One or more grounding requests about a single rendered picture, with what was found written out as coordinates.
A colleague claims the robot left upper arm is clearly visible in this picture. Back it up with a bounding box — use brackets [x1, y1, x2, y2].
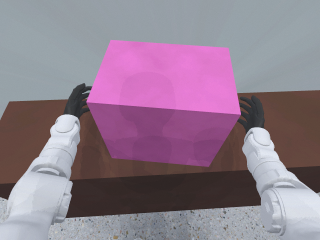
[0, 171, 73, 240]

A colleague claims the right robot forearm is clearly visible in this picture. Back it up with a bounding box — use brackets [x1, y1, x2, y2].
[242, 127, 320, 198]

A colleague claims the right robot hand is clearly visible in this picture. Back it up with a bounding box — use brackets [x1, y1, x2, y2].
[237, 95, 265, 134]

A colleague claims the robot right upper arm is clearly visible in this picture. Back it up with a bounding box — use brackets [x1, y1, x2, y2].
[260, 187, 320, 240]

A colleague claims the left robot hand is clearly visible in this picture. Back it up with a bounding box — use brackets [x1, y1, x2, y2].
[63, 83, 92, 120]

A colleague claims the left robot forearm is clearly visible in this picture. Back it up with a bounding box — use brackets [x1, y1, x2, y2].
[7, 114, 80, 218]

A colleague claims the pedestal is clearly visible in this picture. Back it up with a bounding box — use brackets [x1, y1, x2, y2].
[0, 90, 320, 218]

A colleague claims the carton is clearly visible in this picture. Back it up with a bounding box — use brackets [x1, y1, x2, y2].
[86, 40, 241, 167]

